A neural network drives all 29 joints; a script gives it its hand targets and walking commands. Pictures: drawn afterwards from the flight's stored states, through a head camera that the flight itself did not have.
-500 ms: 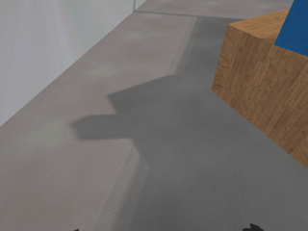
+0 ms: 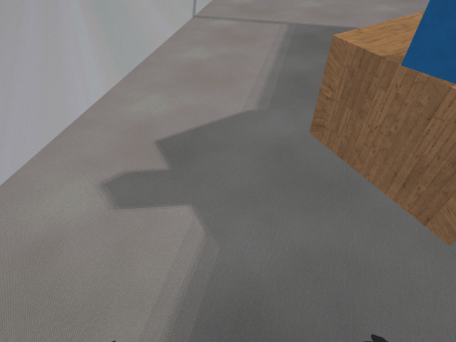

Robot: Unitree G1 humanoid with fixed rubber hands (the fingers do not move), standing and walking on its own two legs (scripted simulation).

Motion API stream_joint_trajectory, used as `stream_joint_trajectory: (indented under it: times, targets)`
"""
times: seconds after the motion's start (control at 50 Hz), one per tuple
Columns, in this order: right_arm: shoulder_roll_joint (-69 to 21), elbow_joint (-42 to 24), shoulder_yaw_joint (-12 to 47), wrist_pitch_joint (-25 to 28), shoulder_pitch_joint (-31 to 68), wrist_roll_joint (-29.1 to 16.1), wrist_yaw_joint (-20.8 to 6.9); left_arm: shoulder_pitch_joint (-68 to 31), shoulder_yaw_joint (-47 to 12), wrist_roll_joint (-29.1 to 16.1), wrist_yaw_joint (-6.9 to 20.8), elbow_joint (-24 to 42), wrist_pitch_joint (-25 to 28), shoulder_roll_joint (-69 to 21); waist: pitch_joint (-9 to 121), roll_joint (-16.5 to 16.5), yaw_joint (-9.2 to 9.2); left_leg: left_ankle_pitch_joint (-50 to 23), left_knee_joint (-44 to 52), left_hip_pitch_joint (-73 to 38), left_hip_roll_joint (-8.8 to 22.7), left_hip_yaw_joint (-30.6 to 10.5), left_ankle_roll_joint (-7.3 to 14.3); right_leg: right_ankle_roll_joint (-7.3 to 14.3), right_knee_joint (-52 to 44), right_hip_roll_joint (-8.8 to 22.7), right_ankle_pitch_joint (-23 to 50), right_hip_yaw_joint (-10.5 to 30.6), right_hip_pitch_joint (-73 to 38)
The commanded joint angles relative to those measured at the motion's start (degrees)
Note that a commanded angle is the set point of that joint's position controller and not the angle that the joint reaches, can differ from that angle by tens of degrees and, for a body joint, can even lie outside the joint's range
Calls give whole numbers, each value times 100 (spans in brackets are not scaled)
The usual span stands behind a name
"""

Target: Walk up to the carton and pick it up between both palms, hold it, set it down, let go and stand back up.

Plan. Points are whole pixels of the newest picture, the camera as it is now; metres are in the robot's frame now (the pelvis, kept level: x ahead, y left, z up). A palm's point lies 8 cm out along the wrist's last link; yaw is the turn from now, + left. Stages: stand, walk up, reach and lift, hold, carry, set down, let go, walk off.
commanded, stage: stand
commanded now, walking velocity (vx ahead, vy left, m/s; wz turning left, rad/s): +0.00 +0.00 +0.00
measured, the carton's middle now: out of the picture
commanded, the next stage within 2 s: walk up in 0.56 s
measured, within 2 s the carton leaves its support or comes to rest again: neither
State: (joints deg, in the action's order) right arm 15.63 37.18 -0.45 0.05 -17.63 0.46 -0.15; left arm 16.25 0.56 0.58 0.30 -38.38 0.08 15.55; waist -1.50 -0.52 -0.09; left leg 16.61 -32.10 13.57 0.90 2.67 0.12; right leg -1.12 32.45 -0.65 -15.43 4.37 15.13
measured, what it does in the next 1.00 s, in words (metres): lifts its right foot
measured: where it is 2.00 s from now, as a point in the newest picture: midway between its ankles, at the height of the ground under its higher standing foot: (293, 304)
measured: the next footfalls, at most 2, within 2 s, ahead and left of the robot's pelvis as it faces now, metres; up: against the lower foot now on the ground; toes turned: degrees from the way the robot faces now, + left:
right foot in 1.06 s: +0.13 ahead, -0.24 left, +0.00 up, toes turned -23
left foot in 1.46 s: +0.42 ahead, -0.06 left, +0.00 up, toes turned -29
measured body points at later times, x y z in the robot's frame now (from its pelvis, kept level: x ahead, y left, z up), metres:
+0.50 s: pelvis +0.00 +0.00 +0.00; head +0.00 +0.00 +0.45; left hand +0.12 +0.26 -0.11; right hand +0.10 -0.26 -0.10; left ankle +0.01 +0.12 -0.73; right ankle +0.02 -0.13 -0.73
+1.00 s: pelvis +0.04 -0.04 +0.00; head +0.02 -0.07 +0.45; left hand +0.20 +0.23 -0.08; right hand +0.05 -0.36 -0.12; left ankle +0.01 +0.12 -0.73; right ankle +0.09 -0.21 -0.70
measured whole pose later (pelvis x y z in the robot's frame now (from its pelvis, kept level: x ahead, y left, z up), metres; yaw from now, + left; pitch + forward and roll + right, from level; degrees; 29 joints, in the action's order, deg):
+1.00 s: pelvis +0.04 -0.04 +0.00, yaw -14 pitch -3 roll +2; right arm 21.9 42.9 -5.2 3.4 -15.9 5.0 0.2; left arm 20.3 5.2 1.7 6.6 -38.4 -1.5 19.1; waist -2.2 2.6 -1.9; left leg 22.0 -29.9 2.8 9.3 17.5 0.2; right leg 0.6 46.5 9.7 -19.3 -3.6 27.5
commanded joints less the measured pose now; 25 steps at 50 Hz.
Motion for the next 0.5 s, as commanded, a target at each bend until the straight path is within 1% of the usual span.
stream_joint_trajectory:
  times: [0.0,0.06,0.12,0.14,0.2,0.3,0.32,0.36,0.48]
  targets:
    - [729,-452,-225,102,8,-5,25,-33,215,0,-22,440,102,699,73,14,1,-157,720,35,488,-608,214,264,-548,412,512,467,75]
    - [741,-431,-228,102,-22,-9,30,-40,216,4,-25,422,102,685,66,9,-4,-173,743,52,493,-611,206,264,-537,396,542,474,86]
    - [741,-421,-235,99,-7,-4,34,-31,226,2,-20,410,102,696,37,99,8,-204,726,47,485,-556,203,258,-546,392,614,502,92]
    - [733,-435,-228,97,-24,-13,36,-51,222,5,-22,413,103,703,26,33,-8,-234,730,26,485,-568,205,259,-540,397,643,492,93]
    - [742,-432,-238,96,-20,-12,33,-35,213,7,-28,413,98,682,34,34,-5,-281,735,32,505,-572,210,253,-530,391,713,485,60]
    - [756,-428,-235,88,-26,-11,33,-41,210,3,-30,414,93,682,89,33,-5,-178,740,1,505,-547,207,256,-523,380,642,503,47]
    - [752,-425,-233,88,-33,-21,33,-53,210,1,-30,411,93,690,100,-26,-20,-161,757,19,501,-556,204,257,-519,375,625,496,69]
    - [757,-421,-236,82,-6,-17,33,-52,212,2,-31,401,91,681,-8,46,-7,-102,783,75,492,-542,198,252,-547,375,588,514,105]
    - [763,-410,-237,86,-37,-4,34,-38,221,4,-27,403,95,697,76,46,-4,-69,772,39,499,-531,205,252,-544,366,550,533,72]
